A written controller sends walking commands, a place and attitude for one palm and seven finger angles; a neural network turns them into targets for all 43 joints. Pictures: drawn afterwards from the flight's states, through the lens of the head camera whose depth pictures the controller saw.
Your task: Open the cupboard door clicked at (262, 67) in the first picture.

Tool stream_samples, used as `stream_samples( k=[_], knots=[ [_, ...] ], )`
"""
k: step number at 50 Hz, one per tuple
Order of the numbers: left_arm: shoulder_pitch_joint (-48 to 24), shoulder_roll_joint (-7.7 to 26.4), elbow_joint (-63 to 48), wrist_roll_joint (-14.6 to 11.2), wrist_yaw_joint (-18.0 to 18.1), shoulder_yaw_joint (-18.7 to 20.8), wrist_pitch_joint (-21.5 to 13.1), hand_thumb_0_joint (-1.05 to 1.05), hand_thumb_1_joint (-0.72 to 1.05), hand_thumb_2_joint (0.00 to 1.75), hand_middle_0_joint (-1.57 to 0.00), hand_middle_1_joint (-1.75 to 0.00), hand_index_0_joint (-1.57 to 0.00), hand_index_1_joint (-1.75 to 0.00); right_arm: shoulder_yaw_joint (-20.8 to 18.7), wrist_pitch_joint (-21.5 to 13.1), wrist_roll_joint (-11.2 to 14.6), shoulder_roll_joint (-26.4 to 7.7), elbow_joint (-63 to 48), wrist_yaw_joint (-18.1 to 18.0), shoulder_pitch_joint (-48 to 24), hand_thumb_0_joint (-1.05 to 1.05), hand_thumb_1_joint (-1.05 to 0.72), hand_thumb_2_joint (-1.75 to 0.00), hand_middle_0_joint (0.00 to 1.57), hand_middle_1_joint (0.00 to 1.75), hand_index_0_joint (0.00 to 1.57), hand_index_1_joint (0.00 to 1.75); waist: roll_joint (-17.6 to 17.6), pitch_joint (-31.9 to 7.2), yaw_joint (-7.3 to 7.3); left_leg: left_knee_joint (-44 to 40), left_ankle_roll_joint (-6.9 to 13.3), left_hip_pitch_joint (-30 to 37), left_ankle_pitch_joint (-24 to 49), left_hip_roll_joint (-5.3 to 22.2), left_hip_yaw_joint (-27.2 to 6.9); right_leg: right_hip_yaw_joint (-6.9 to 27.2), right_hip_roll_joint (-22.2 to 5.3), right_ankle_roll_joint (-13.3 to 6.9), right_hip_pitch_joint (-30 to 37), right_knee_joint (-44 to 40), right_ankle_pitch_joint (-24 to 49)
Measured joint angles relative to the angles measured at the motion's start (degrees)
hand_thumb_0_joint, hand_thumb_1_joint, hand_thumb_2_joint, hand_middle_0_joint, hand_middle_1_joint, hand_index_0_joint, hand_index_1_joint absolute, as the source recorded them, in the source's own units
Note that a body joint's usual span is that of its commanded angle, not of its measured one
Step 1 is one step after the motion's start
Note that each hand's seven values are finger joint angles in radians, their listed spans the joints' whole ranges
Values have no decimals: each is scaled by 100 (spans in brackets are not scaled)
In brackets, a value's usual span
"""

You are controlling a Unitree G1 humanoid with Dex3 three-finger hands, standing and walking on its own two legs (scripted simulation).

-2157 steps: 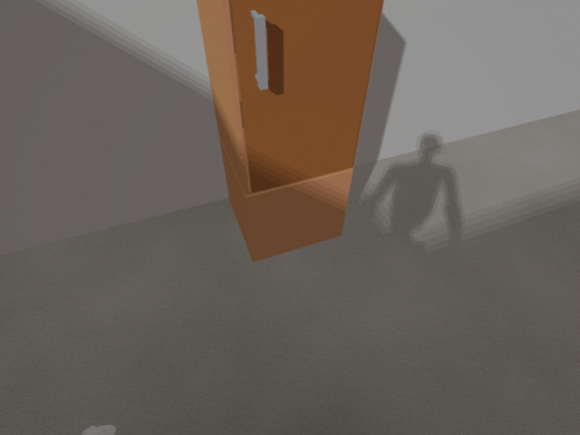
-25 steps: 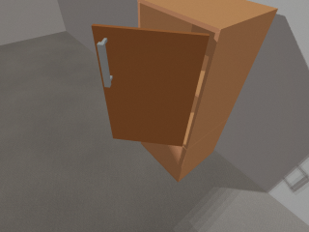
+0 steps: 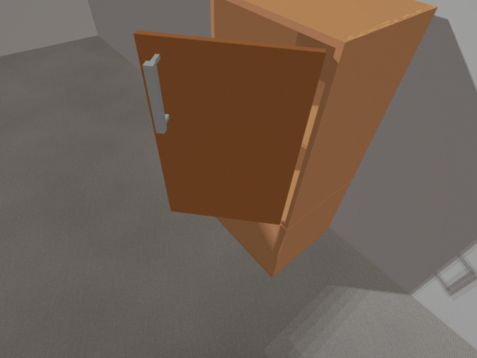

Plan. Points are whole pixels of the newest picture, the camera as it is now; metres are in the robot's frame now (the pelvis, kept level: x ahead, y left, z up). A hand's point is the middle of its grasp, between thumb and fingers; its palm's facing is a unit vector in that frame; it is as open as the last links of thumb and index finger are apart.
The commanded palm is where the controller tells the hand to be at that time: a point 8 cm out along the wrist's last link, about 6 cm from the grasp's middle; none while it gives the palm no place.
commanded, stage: look again from close up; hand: left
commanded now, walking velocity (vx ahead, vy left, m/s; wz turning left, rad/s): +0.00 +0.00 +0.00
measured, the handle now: (158, 95) +0.61 +0.22 +0.13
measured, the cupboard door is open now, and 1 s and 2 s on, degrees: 43 43 43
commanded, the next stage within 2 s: shuffle to correct the standing spot in 0.10 s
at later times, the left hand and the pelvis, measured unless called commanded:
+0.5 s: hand out of the picture +0.02 +0.18 -0.18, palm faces +0.04 -0.99 -0.15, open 7.4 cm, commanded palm none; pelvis +0.03 +0.02 +0.00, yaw -1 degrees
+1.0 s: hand out of the picture +0.08 +0.21 -0.18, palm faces +0.01 -0.99 -0.16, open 7.3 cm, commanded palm none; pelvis +0.04 +0.05 +0.00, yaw -3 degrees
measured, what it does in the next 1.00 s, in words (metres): lifts its right foot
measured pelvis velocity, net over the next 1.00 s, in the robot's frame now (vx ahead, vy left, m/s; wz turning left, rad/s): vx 0.04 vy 0.05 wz -0.05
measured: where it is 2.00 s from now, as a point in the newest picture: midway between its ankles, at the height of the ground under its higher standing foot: outside the picture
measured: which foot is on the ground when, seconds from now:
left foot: down 0.00-1.00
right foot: down 0.00-0.62, up 0.64-1.00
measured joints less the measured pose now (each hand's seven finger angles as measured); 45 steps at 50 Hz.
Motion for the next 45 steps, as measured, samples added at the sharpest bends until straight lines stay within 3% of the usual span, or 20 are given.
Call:
stream_samples(
  k=[20,28,32,37,45],
  knots=[
    [-1,47,-43,4,-15,64,-1,1,91,90,-20,-30,-20,-30,-17,26,-4,-195,-31,15,-146,1,-91,-90,20,30,20,30,25,54,84,101,-5,220,-302,40,117,136,47,29,215,13,-203],
    [69,144,-191,3,-7,234,64,1,91,90,-20,-30,-20,-30,-48,82,-23,-217,-151,38,82,0,-91,-90,20,30,20,30,-13,35,106,401,71,165,-625,-57,138,165,-60,152,184,270,-485],
    [-40,223,-181,-1,62,235,163,1,91,90,-20,-30,-20,-30,-29,-13,-3,-155,-166,-49,98,0,-91,-90,20,30,20,30,-130,129,87,254,315,321,-621,-240,212,230,-221,89,108,621,-770],
    [-311,234,-178,-42,137,223,275,1,91,90,-20,-30,-20,-30,4,-68,13,-11,-127,-197,0,0,-91,-90,20,30,20,30,-108,299,13,-97,390,589,-462,-335,242,334,-217,74,-141,1497,-1333],
    [-614,213,-258,-34,115,367,363,1,92,90,-20,-30,-20,-30,-13,-27,-24,183,30,-250,-96,1,-92,-90,20,30,20,30,-47,245,-30,-253,403,588,-342,-229,243,585,-153,221,-520,2574,-1142]
  ],
)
